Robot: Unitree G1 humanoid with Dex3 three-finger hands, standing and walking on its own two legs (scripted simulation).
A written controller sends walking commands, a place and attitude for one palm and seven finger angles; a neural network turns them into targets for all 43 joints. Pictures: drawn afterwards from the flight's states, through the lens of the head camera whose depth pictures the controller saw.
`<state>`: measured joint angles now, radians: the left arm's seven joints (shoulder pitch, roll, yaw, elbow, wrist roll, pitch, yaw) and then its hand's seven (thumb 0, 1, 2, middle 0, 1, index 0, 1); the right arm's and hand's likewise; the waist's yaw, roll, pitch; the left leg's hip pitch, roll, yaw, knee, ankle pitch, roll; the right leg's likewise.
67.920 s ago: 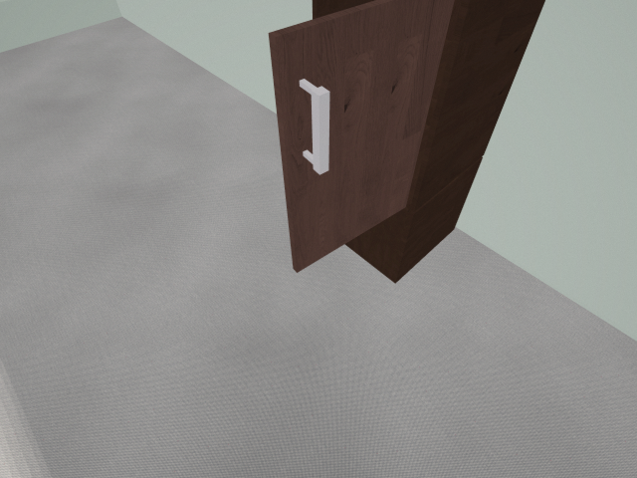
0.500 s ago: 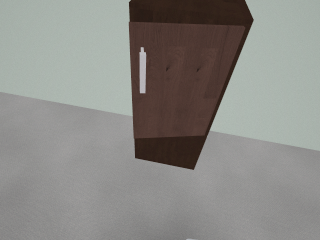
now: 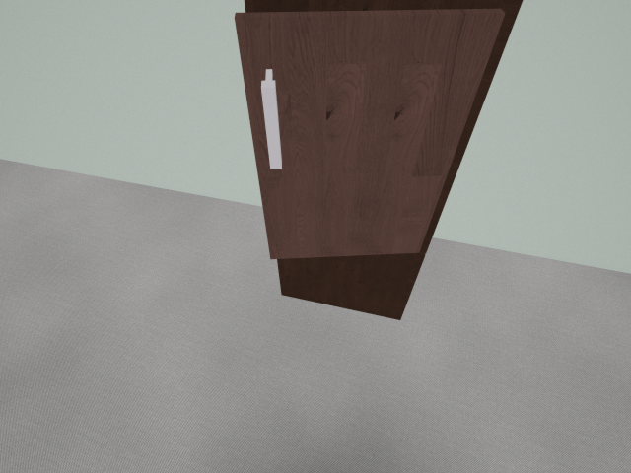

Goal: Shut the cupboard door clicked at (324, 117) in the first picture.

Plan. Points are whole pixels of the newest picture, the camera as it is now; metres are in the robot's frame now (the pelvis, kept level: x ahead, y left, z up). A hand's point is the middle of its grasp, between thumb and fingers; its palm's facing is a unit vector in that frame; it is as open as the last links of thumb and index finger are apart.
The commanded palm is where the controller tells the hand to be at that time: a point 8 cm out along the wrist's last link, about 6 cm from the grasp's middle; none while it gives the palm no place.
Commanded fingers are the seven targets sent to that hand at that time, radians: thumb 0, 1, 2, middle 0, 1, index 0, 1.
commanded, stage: look again from close up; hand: left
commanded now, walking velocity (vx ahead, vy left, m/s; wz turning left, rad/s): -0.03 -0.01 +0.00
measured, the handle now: (272, 121) +0.63 +0.11 +0.09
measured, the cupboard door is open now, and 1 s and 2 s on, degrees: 17 17 17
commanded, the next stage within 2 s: shuffle to correct the standing spot in 0.62 s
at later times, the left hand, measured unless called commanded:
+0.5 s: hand out of the picture -0.01 +0.18 -0.17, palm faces +0.03 -0.98 -0.19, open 7.4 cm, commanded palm none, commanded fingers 0.00 0.90 0.90 -0.20 -0.30 -0.20 -0.30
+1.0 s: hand out of the picture -0.01 +0.15 -0.18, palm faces +0.08 -0.98 -0.16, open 7.4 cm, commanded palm none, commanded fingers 0.00 0.90 0.90 -0.20 -0.30 -0.20 -0.30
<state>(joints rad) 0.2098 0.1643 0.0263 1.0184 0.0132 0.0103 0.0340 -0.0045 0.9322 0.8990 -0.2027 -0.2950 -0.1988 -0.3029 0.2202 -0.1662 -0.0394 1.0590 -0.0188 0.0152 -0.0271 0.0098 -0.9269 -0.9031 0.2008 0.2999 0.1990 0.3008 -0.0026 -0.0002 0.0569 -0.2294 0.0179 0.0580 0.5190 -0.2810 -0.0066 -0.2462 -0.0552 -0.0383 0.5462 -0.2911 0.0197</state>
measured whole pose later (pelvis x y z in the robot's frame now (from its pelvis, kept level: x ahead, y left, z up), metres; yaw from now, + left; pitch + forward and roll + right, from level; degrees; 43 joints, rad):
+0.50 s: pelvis -0.02 +0.01 +0.01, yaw +0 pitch -1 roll +0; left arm 0.26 0.17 0.01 1.09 0.02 0.01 0.02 0.00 0.91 0.90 -0.20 -0.29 -0.20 -0.30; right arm 0.22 -0.17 -0.02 1.09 -0.02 0.00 -0.01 0.00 -0.93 -0.90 0.20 0.30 0.20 0.30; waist 0.01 -0.01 0.04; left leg -0.20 0.00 0.06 0.42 -0.21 0.01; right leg -0.21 -0.06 -0.04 0.44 -0.22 0.03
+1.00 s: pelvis +0.02 -0.02 +0.00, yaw +3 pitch +1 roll +1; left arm 0.35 0.14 0.04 1.10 0.03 0.00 0.00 0.00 0.91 0.90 -0.20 -0.29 -0.20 -0.30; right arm 0.39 -0.09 -0.03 1.14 -0.03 0.00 -0.02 0.01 -0.91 -0.90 0.20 0.30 0.20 0.30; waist -0.02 -0.01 -0.01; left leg -0.23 0.03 0.00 0.52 -0.31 -0.01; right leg -0.23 -0.05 -0.09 0.55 -0.33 -0.01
